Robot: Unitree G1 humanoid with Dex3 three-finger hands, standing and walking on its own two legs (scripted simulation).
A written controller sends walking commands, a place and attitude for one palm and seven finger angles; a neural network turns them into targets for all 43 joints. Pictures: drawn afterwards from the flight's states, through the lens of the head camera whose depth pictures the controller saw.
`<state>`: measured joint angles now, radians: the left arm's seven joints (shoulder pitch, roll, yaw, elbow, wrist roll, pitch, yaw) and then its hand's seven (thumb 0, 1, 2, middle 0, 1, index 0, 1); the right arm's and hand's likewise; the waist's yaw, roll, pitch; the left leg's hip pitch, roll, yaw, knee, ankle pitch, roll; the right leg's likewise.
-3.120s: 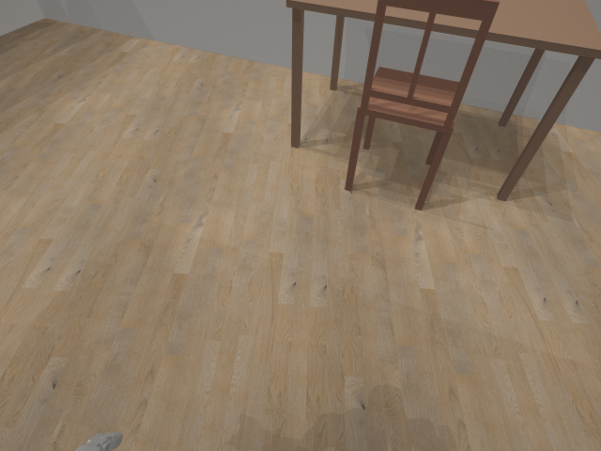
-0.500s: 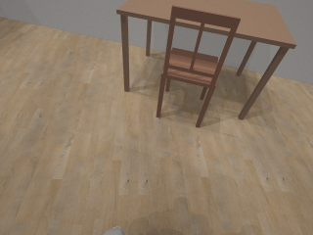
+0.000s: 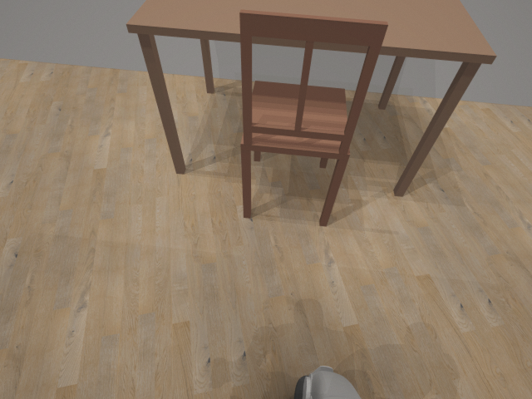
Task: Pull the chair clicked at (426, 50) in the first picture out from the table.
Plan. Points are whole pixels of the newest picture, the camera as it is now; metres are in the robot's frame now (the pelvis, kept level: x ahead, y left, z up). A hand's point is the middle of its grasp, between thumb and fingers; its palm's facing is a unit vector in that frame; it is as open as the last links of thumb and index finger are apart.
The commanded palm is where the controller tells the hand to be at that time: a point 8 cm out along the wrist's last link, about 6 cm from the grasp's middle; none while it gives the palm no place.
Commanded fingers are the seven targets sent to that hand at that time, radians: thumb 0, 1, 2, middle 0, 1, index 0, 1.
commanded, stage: walk to a spot facing it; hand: left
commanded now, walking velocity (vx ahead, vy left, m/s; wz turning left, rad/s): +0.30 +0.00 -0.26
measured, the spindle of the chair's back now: (303, 89) +0.93 -0.09 -0.08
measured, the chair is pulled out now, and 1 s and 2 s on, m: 0.00 0.00 0.00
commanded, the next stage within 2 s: turn to face it in 0.04 s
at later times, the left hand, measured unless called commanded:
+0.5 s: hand (182, 352) +0.23 +0.16 -0.19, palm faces +0.00 -0.99 -0.13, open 7.3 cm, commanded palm none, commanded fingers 0.00 0.90 0.90 -0.20 -0.30 -0.20 -0.30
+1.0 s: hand (227, 235) +0.47 +0.10 -0.17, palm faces -0.10 -0.97 -0.20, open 7.3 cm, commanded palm none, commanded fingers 0.00 0.90 0.90 -0.20 -0.30 -0.20 -0.30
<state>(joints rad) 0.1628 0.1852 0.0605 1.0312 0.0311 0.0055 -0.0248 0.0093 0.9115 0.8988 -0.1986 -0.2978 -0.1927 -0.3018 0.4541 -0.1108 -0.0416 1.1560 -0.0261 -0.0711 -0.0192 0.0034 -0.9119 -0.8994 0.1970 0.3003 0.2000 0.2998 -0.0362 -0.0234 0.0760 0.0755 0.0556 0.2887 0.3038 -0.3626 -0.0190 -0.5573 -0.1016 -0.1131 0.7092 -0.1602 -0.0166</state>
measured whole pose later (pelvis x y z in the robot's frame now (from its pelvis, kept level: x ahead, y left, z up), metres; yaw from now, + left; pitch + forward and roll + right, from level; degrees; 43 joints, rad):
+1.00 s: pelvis +0.37 -0.07 -0.01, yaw -8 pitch -1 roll +0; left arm 0.18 0.15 0.06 1.03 0.02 -0.06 0.01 0.00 0.92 0.90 -0.20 -0.30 -0.20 -0.30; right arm 0.39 -0.13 -0.05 1.16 -0.01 0.00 -0.01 0.01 -0.91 -0.90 0.20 0.30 0.20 0.30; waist -0.03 0.03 0.06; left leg -0.31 0.10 0.09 1.05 -0.48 0.01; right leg -0.30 -0.05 -0.16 0.56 -0.26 -0.04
